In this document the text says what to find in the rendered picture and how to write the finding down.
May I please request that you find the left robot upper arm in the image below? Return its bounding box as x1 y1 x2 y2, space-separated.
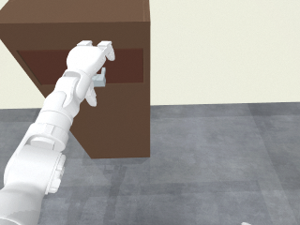
0 144 66 225

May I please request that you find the handle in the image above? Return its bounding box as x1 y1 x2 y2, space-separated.
92 67 106 87

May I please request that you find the left robot hand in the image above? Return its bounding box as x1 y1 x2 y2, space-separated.
67 40 115 107

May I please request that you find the drawer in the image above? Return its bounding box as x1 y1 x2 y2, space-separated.
19 48 143 85

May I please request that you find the robot left forearm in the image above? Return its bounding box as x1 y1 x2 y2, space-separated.
4 68 91 186

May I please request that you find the cabinet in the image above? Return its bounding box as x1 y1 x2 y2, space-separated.
0 0 151 159

